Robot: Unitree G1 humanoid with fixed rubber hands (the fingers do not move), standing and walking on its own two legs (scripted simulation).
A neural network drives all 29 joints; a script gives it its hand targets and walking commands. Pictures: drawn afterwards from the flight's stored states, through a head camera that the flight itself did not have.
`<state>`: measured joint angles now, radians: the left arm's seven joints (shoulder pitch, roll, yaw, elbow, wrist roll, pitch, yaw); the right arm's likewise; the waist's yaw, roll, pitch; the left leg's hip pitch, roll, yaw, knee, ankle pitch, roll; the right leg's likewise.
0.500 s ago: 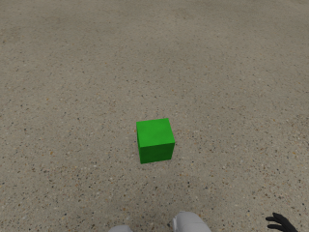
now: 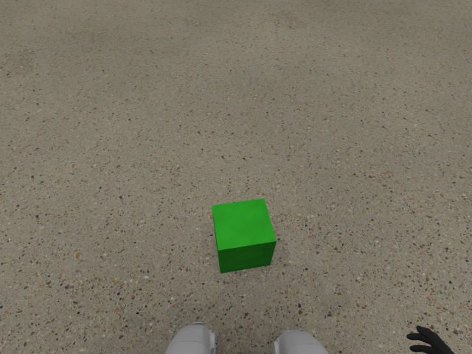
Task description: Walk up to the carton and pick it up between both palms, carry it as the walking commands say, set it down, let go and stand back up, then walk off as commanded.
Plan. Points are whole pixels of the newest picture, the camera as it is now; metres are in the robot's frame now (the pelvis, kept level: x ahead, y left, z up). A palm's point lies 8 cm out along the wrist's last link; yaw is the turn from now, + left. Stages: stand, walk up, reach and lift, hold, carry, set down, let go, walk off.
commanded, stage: walk up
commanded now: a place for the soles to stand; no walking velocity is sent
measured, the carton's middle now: (242, 236) +0.61 -0.01 -0.61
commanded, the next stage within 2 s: none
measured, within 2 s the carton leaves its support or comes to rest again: neither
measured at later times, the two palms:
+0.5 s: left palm (62, 346) +0.14 +0.32 -0.09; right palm (437, 346) +0.14 -0.32 -0.09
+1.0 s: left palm (66, 332) +0.16 +0.31 -0.08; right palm (443, 348) +0.14 -0.32 -0.08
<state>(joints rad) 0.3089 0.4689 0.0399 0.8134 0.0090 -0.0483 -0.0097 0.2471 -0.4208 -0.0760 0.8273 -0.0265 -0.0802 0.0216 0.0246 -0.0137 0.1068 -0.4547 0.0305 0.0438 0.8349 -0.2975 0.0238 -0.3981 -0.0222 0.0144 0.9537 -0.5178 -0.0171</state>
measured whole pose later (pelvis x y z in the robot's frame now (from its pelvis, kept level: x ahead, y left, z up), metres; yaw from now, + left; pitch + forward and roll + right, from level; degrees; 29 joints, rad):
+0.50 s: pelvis +0.05 -0.01 +0.01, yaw -1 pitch -3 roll -1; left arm 0.17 0.44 0.02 0.95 0.01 -0.07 0.00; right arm 0.13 -0.39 -0.04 0.95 0.00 -0.04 0.00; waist 0.00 0.00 0.10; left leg -0.38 0.02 -0.01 0.81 -0.38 0.00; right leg -0.33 0.00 0.00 0.80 -0.42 0.00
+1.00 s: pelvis +0.06 -0.01 +0.02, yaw +0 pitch -3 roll +0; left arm 0.10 0.43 0.05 1.00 0.03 -0.03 -0.03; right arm 0.17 -0.39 -0.06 1.00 -0.01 -0.07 0.02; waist 0.00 -0.02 0.11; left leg -0.31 0.00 -0.02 0.72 -0.36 0.02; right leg -0.28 -0.01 0.00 0.79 -0.57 -0.04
